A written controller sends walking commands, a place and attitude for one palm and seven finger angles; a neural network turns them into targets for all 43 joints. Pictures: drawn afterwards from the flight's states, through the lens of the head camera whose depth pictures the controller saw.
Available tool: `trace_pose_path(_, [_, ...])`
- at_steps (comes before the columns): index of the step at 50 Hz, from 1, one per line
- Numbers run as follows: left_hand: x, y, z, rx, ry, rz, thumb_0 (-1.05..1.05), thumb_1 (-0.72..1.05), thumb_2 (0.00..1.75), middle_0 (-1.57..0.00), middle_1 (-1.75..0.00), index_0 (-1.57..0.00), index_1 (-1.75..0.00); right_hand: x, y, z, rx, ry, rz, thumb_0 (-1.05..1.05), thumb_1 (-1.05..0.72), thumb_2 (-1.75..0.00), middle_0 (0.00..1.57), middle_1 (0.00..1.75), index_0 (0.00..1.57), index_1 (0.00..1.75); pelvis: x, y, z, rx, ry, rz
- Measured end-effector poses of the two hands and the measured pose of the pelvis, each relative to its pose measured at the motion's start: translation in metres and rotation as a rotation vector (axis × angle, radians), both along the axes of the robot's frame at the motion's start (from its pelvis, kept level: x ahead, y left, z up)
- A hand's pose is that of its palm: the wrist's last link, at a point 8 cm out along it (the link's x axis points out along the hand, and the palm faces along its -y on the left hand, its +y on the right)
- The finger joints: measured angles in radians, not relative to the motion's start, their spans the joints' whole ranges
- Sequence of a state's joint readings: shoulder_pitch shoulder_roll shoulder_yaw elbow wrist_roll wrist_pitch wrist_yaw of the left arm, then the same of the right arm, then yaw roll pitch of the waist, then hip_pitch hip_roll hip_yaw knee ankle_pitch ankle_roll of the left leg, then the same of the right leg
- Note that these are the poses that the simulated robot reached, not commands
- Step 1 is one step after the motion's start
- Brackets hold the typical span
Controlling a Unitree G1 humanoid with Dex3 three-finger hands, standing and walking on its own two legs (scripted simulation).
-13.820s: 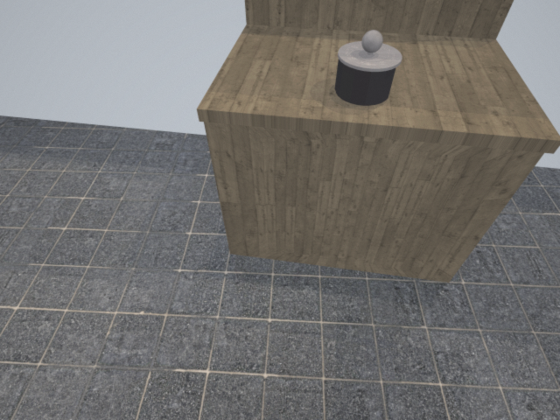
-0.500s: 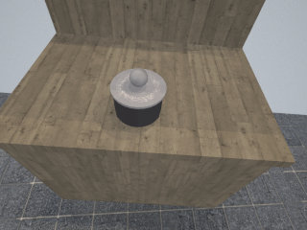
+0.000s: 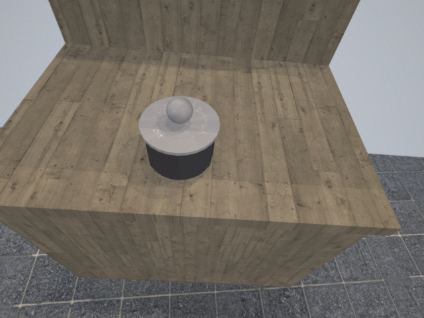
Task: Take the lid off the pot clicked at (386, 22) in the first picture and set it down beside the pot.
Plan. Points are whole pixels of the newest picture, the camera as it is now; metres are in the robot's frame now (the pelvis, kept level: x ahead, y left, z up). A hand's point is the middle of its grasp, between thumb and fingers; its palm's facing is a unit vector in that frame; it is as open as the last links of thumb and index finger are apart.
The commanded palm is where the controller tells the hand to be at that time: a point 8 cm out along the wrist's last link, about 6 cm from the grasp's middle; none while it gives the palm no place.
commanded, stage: come to a stop and stand still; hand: left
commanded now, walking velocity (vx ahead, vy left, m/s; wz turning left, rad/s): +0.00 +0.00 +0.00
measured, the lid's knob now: (179, 110) +0.47 +0.11 +0.12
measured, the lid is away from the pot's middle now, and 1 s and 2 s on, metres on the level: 0.00 0.00 0.00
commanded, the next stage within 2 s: look again from close up in 0.80 s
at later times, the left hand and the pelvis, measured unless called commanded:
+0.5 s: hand out of the picture -0.04 +0.20 -0.18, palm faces +0.02 -0.99 -0.12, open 7.3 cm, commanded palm none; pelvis -0.01 +0.05 +0.00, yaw +1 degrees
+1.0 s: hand out of the picture -0.07 +0.21 -0.18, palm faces +0.03 -0.99 -0.13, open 7.3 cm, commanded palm none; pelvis -0.01 +0.06 +0.00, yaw +2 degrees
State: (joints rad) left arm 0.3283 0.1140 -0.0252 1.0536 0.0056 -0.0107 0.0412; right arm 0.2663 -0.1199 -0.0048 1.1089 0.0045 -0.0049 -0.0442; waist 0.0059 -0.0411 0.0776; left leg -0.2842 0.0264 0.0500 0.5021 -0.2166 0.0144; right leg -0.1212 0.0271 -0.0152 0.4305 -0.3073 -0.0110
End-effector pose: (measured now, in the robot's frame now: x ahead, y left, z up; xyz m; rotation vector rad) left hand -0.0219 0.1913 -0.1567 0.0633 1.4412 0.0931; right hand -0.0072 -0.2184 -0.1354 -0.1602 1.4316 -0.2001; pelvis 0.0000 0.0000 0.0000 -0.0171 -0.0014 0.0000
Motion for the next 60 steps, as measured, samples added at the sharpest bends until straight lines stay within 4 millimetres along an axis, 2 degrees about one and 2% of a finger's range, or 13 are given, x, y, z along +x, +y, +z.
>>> trace_pose_path(9, [0.004, 0.035, 0.002, 0.041, -0.014, -0.011, 0.01, 0.92, 0.90, -0.20, -0.30, -0.20, -0.30, 0.001, 0.015, 0.002, -0.005, -0.012, 0.007, 0.02, -0.95, -0.90, 0.20, 0.30, 0.20, 0.30, -0.003, 0.017, 0.001, 0.000, -0.002, 0.002])
trace_pose_path(16, [0.000, 0.051, 0.002, 0.042, -0.020, -0.010, 0.00, 0.92, 0.90, -0.19, -0.30, -0.20, -0.30, 0.000, 0.027, 0.003, -0.005, -0.024, 0.021, 0.02, -0.95, -0.90, 0.20, 0.30, 0.20, 0.30, -0.006, 0.031, 0.001, -0.002, -0.003, 0.009])
trace_pose_path(35, [-0.045, 0.060, 0.001, 0.002, 0.083, 0.021, 0.00, 0.91, 0.90, -0.19, -0.30, -0.20, -0.30, -0.010, 0.055, 0.005, 0.002, 0.001, 0.027, 0.02, -0.94, -0.90, 0.20, 0.30, 0.20, 0.30, -0.008, 0.055, 0.001, 0.000, 0.007, 0.023])
trace_pose_path(46, [-0.054, 0.061, 0.000, -0.001, 0.102, 0.020, 0.00, 0.91, 0.90, -0.19, -0.30, -0.20, -0.30, -0.013, 0.062, 0.004, 0.007, 0.010, 0.031, 0.02, -0.94, -0.90, 0.20, 0.30, 0.20, 0.30, -0.008, 0.061, 0.000, -0.005, 0.007, 0.025])
trace_pose_path(51, [-0.043, 0.075, 0.002, 0.038, 0.075, 0.013, 0.00, 0.91, 0.90, -0.20, -0.30, -0.20, -0.30, -0.001, 0.060, -0.007, 0.026, -0.027, 0.055, 0.02, -0.93, -0.90, 0.20, 0.30, 0.20, 0.30, -0.010, 0.065, -0.005, -0.007, 0.019, 0.038])
trace_pose_path(55, [-0.033, 0.089, 0.008, 0.099, 0.024, 0.028, 0.00, 0.91, 0.90, -0.20, -0.30, -0.20, -0.30, 0.020, 0.054, -0.016, 0.032, -0.074, 0.074, 0.02, -0.93, -0.90, 0.21, 0.30, 0.20, 0.30, -0.007, 0.066, -0.008, -0.001, 0.017, 0.037])
trace_pose_path(60, [-0.019, 0.096, 0.011, 0.132, -0.009, 0.014, 0.00, 0.91, 0.90, -0.19, -0.30, -0.20, -0.30, 0.048, 0.047, -0.012, 0.030, -0.167, 0.081, 0.02, -0.94, -0.90, 0.20, 0.30, 0.20, 0.30, -0.001, 0.060, -0.007, 0.006, 0.010, 0.020])
